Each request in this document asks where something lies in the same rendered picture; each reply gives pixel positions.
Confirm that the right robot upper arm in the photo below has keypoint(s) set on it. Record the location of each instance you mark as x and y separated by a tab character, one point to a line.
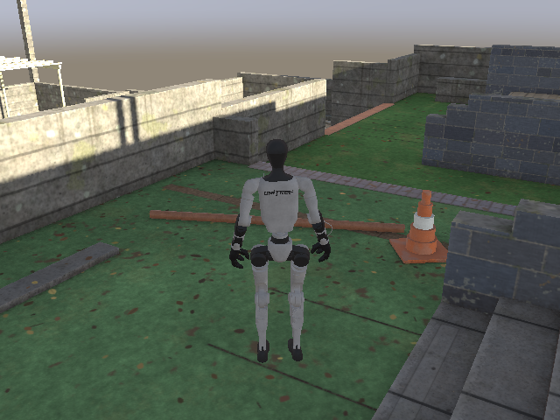
305	184

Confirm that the right robot forearm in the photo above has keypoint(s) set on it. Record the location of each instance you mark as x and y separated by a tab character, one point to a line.
320	231

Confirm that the right robot hand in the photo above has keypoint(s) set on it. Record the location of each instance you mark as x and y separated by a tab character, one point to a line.
320	248

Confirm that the left robot upper arm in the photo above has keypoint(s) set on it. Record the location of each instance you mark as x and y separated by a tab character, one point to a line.
250	187

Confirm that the left robot foot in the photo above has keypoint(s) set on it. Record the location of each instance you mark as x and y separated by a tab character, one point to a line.
262	356

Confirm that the robot head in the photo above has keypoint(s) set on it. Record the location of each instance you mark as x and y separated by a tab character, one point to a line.
277	150

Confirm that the left robot forearm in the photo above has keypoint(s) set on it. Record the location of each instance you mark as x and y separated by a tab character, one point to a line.
239	233

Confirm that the left robot hand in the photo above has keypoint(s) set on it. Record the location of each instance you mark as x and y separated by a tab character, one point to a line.
234	254

